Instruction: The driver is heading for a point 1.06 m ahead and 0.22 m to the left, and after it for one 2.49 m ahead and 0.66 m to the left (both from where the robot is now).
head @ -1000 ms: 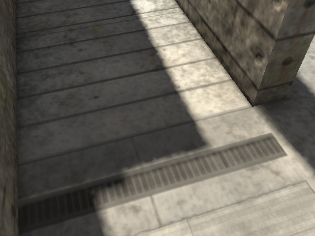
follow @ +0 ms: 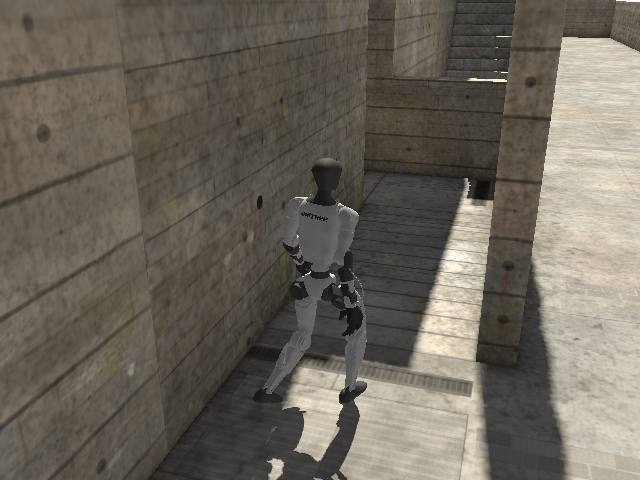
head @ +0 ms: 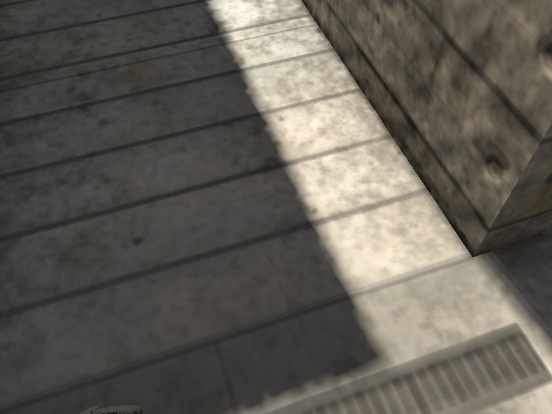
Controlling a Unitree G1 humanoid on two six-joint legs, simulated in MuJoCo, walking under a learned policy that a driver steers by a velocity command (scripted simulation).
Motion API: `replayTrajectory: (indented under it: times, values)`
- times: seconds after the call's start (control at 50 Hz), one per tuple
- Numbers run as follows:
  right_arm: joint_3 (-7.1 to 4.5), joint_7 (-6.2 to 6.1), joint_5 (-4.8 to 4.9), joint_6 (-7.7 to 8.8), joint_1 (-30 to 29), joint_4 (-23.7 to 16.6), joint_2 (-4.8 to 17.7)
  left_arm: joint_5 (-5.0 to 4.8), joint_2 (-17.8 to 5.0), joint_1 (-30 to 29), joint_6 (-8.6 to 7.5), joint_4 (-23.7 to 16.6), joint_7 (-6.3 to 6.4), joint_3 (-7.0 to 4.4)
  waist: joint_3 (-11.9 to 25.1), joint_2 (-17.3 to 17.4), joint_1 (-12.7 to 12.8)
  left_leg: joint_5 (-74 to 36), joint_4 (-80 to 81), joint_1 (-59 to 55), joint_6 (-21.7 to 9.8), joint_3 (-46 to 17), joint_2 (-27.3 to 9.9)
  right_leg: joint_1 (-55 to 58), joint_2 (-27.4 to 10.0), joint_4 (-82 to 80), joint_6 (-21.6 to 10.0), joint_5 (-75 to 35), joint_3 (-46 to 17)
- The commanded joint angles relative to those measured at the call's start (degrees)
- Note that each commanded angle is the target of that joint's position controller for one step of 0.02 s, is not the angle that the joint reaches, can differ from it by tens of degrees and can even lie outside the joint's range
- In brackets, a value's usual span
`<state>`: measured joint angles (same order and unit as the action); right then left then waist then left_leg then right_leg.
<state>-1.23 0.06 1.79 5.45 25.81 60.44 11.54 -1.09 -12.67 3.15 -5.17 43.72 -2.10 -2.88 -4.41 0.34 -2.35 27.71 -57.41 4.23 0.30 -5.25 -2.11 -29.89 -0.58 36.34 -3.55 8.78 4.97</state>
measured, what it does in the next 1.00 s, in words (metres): walks ahead, turning left: left foot, then right foot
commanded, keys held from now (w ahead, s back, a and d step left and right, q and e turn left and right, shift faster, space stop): w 0.18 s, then w+q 0.70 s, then w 0.12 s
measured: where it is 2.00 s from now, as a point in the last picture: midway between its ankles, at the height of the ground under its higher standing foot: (180, 178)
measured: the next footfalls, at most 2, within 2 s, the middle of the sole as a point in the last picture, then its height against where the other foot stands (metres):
left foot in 0.50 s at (228, 373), level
right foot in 1.00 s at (277, 262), level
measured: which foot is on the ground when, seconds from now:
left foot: up 0.00-0.48, down 0.50-1.00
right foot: down 0.00-0.52, up 0.54-0.98, down 1.00-1.00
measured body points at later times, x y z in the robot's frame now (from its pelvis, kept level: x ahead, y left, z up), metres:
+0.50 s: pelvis +0.32 +0.02 +0.00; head +0.35 +0.03 +0.45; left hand +0.27 +0.28 -0.14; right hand +0.54 -0.19 -0.09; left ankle +0.48 +0.12 -0.71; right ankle +0.12 -0.10 -0.71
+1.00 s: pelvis +0.62 +0.05 +0.02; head +0.63 +0.06 +0.47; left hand +0.73 +0.36 -0.06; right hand +0.76 -0.21 -0.09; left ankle +0.48 +0.12 -0.71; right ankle +0.78 -0.02 -0.71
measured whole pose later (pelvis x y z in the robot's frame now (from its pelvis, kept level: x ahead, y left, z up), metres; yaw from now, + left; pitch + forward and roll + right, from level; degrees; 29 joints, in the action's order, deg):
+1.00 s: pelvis +0.62 +0.05 +0.02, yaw +22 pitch +2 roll +1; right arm -3.8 -0.5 0.9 2.6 21.6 42.8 16.8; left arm 0.3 -16.7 2.9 -7.4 43.2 -1.0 -1.5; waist 0.7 -1.7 -4.1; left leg 22.6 -26.5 4.8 -3.9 -13.1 7.3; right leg -25.7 0.0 25.6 -0.4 0.8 -3.2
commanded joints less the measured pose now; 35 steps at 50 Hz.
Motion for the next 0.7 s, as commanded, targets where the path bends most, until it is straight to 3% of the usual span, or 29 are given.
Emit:
replayTrajectory:
  times: [0.02, 0.04, 0.06, 0.08, 0.1, 0.14, 0.18, 0.24, 0.3, 0.36, 0.42, 0.44, 0.48, 0.5, 0.52, 0.54, 0.56, 0.58, 0.6, 0.62, 0.64, 0.7]
  values:
    - [-0.88, -0.11, 1.62, 2.8, -3.8, -7.5, 7.0, 1.04, -7.0, 16.6, -0.6, 4.2, -0.02, -1.84, 14.7, -4.9, 7.1, -3.7, -23.7, 36.5, -2.9, -1.6, -1.6, 41.1, -19.1, -21.0, -10.6, 0.4, -31.5]
    - [-1.3, -0.58, 0.3, 2.36, -6.1, -8.0, 6.6, 0.95, -4.8, 12.6, -1.13, 4.1, -0.45, -1.15, 10.4, -0.6, 4.7, -8.5, -19.6, 33.5, -3.4, -0.6, -3.9, 30.9, -16.8, -22.2, -9.3, -5.9, -24.4]
    - [-1.6, -0.69, -0.74, 1.38, -4.6, -8.0, 5.4, 1.3, -3.8, 10.7, -1.74, 5.0, -0.61, -0.81, 8.7, -1.2, 2.1, -11.7, -16.7, 28.5, -4.2, -1.0, -6.1, 24.4, -14.1, -24.0, -8.6, -9.4, -19.0]
    - [-1.29, -0.42, -0.48, 0.65, -2.7, -7.9, 2.8, 1.63, -2.7, 10.4, -1.82, 6.0, -0.57, -0.55, 7.7, -3.4, 0.7, -12.5, -14.1, 26.6, -4.7, -0.9, -6.8, 22.2, -12.5, -25.7, -8.6, -9.0, -16.7]
    - [-1.27, -0.31, -0.33, 0.11, -1.8, -7.9, 1.9, 1.45, -3.1, 11.2, -1.9, 6.9, -0.32, -0.66, 6.6, -4.1, 0.2, -12.5, -12.9, 26.4, -4.7, -0.3, -6.9, 20.9, -12.1, -27.3, -9.3, -8.7, -15.1]
    - [-1.55, -0.34, -0.67, -0.64, -5.0, -9.8, 2.6, 0.57, -5.3, 13.0, -1.88, 9.1, 0.73, -0.84, 2.7, -3.6, -0.5, -13.8, -10.1, 29.9, -3.6, 1.0, -7.4, 18.0, -12.1, -30.3, -9.8, -6.4, -13.4]
    - [-1.84, -0.51, -1.09, -0.85, -10.3, -12.2, 4.2, 0.48, -6.7, 15.0, -1.62, 10.3, 1.76, -0.92, -0.5, -2.7, 0.3, -19.4, -4.8, 36.7, -1.8, 1.1, -7.9, 18.6, -12.6, -32.4, -10.1, -3.3, -13.3]
    - [-2.27, -0.17, -0.96, -0.44, -15.7, -14.3, 5.2, 1.26, -7.4, 16.1, -0.94, 10.9, 2.48, -0.74, -1.6, -3.7, 1.9, -31.1, 6.4, 39.2, -1.3, 2.2, -6.6, 21.0, -11.0, -33.3, -8.3, -6.0, -8.1]
    - [-1.76, 1.04, -0.81, 0.28, -22.6, -16.3, 4.5, 1.22, -8.9, 17.9, -0.8, 11.7, 3.26, -0.59, -2.5, -3.3, 4.1, -38.9, 16.8, 35.0, -1.5, 5.1, -3.9, 21.9, -10.1, -34.3, -6.5, -6.1, -3.0]
    - [-1.42, 2.59, -0.15, 0.45, -27.3, -18.3, 4.5, 0.63, -9.2, 20.5, -0.43, 13.1, 3.72, -0.27, -3.9, -2.9, 5.8, -39.8, 23.1, 35.3, -2.3, 4.7, -2.4, 28.7, -12.1, -33.4, -5.7, -7.8, 0.2]
    - [-1.32, 4.33, -0.31, 0.7, -29.1, -20.0, 5.1, 0.78, -9.9, 20.7, 0.84, 13.2, 3.8, -0.41, -3.8, -2.6, 5.9, -33.2, 26.4, 36.8, -4.2, 6.0, -1.1, 37.5, -14.2, -28.4, -4.5, -13.8, 2.1]
    - [-1.82, 5.0, -0.01, 0.65, -27.8, -20.5, 6.0, 1.07, -11.2, 19.7, 1.22, 12.7, 4.22, -0.76, -2.7, -3.1, 4.4, -30.4, 26.5, 35.0, -5.5, 7.3, 0.2, 39.2, -14.9, -24.2, -3.9, -25.0, 2.7]
    - [-3.63, 5.36, -0.19, 0.1, -18.2, -19.2, 9.7, 1.91, -12.8, 17.9, 2.39, 10.9, 4.47, -1.23, 4.3, -5.9, -0.5, -23.8, 23.2, 24.1, -8.5, 10.6, 4.6, 40.6, -14.5, -9.9, -2.6, -49.0, 4.4]
    - [-5.22, 4.94, -0.31, -0.09, -8.5, -16.9, 12.6, 1.74, -12.8, 16.4, 3.1, 9.7, 4.76, -1.11, 9.3, -4.9, -5.5, -24.1, 25.2, 11.6, -10.3, 10.7, 7.1, 35.8, -12.3, 4.3, -1.1, -51.6, 5.6]
    - [-6.83, 3.81, -0.68, -0.55, -2.0, -16.5, 18.6, 2.44, -10.8, 19.1, 2.78, 7.5, 4.87, -0.11, 16.5, 5.2, -6.0, -25.6, 25.1, -6.1, -14.5, -5.0, -2.6, 20.6, -9.1, 24.5, 0.9, -34.0, 5.8]
    - [-7.09, 3.64, -0.67, -0.62, -3.2, -18.3, 20.1, 2.11, -2.6, 25.5, 0.6, 6.6, 3.08, 2.44, 25.1, 17.4, 0.2, -13.7, 34.6, -26.3, -27.4, -40.2, -17.2, -4.2, 5.4, 46.8, 4.6, 19.9, -1.5]
    - [-5.68, 3.52, -1.02, -0.56, -2.0, -17.5, 15.1, 0.18, -9.1, 19.1, -2.4, 5.3, 1.93, 1.09, 26.6, 9.4, -3.2, -10.7, 41.0, -26.2, -24.1, -43.7, -16.3, -9.5, 2.8, 49.7, 2.0, 20.5, -13.1]
    - [-5.17, 2.85, -1.36, -0.28, -3.5, -17.6, 13.2, -1.37, -11.4, 12.7, -3.73, 2.6, 1.38, 0.49, 18.5, 6.6, -3.1, -12.8, 40.4, -20.0, -20.2, -34.3, -13.9, -12.3, 0.2, 47.5, 0.3, 17.3, -12.6]
    - [-4.7, 2.83, -1.41, -0.02, -7.8, -18.6, 12.3, -0.71, -10.5, 10.0, -4.23, 1.9, 1.64, 0.64, 12.3, -0.9, -0.6, -21.1, 41.2, -9.8, -18.8, -27.1, -11.8, -11.2, -2.3, 42.0, 0.2, 13.5, -12.1]
    - [-4.23, 2.67, -1.69, 0.16, -11.1, -20.1, 10.8, 0.27, -11.0, 9.8, -3.83, 2.1, 2.12, 0.07, 10.9, -2.4, 1.5, -27.4, 41.6, -3.3, -17.9, -22.1, -9.9, -7.6, -4.4, 36.7, 0.5, 11.4, -11.8]
    - [-3.91, 2.49, -2.15, 0.07, -13.0, -21.0, 10.3, 0.75, -11.0, 10.9, -2.98, 2.1, 2.13, -0.14, 9.7, -1.5, 3.4, -30.6, 42.8, 1.8, -17.6, -19.2, -8.0, -3.8, -5.6, 34.0, 1.0, 10.6, -11.8]
    - [-4.28, 1.52, -1.42, -0.04, -12.0, -21.4, 11.8, 2.18, -8.8, 10.6, -1.14, 1.2, 2.36, -0.04, 7.3, 0.0, 4.4, -36.0, 44.8, 9.0, -18.3, -14.4, -6.0, -2.0, -5.9, 24.9, 4.2, 8.4, -9.6]
Velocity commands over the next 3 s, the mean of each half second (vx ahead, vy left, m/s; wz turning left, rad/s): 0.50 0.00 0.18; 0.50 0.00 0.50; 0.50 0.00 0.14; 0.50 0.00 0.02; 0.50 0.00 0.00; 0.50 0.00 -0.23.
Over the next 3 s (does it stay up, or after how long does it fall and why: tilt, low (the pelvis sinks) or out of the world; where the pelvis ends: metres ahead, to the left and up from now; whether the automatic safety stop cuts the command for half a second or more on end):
stays up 1.56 0.51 0.03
